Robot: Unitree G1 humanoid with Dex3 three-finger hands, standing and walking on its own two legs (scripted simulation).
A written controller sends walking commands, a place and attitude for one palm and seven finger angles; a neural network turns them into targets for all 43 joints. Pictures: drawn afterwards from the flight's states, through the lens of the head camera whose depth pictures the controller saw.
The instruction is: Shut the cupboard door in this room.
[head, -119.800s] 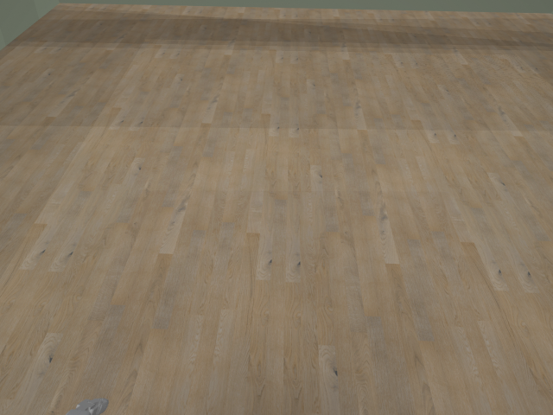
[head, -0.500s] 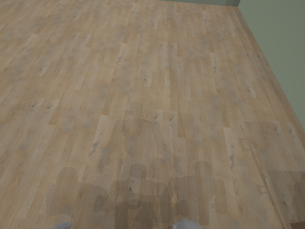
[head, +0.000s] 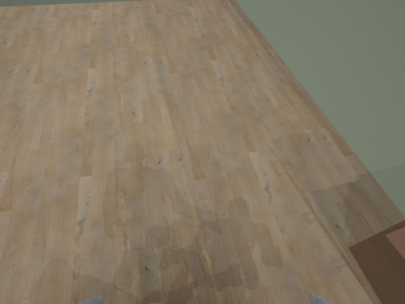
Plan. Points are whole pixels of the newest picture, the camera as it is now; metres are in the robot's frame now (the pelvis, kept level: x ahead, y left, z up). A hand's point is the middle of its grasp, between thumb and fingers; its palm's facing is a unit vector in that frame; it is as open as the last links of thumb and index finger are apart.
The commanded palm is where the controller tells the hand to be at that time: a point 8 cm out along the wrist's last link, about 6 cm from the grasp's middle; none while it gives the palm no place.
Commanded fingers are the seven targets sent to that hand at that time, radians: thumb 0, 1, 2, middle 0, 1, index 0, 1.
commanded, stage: turn to face it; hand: left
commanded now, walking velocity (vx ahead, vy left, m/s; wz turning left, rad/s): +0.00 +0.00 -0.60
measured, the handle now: out of the picture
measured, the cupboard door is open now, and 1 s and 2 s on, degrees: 6 6 6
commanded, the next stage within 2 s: take the last steps up to it in 1.68 s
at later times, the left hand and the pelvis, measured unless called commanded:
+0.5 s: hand (147, 275) +0.19 +0.13 -0.14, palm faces -0.31 -0.91 -0.28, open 7.4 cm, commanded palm none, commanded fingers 0.00 0.90 0.90 -0.20 -0.30 -0.20 -0.30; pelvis +0.01 -0.03 +0.00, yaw -18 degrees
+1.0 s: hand (164, 251) +0.25 +0.10 -0.15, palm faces -0.54 -0.81 -0.22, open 7.4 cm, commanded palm none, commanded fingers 0.00 0.90 0.90 -0.20 -0.30 -0.20 -0.30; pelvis +0.04 -0.02 +0.01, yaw -35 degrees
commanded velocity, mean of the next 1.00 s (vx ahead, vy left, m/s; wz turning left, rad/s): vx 0.00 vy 0.00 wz -0.60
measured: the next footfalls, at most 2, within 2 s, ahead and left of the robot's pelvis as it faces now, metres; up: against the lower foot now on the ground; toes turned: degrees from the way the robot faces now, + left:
right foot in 0.38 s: +0.01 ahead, -0.15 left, +0.00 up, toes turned -19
left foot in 0.74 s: +0.15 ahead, +0.07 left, +0.00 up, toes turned -22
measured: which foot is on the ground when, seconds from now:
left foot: down 0.00-0.38, up 0.40-0.72, down 0.74-1.00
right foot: up 0.00-0.36, down 0.38-0.74, up 0.76-1.00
